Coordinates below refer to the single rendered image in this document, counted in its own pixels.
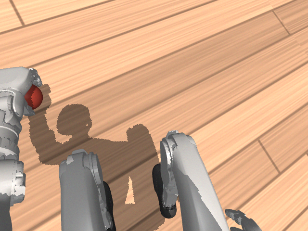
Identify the right robot foot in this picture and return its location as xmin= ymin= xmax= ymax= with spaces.
xmin=152 ymin=163 xmax=177 ymax=218

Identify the left robot hand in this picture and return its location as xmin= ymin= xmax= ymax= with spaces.
xmin=0 ymin=66 xmax=42 ymax=116

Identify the right robot hand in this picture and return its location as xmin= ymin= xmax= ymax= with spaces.
xmin=225 ymin=209 xmax=262 ymax=231

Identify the left robot foot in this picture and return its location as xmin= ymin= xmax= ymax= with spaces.
xmin=103 ymin=181 xmax=116 ymax=231

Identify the left robot arm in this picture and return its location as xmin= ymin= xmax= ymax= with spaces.
xmin=0 ymin=88 xmax=26 ymax=231

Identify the ball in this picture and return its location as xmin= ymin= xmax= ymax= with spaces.
xmin=24 ymin=84 xmax=43 ymax=110

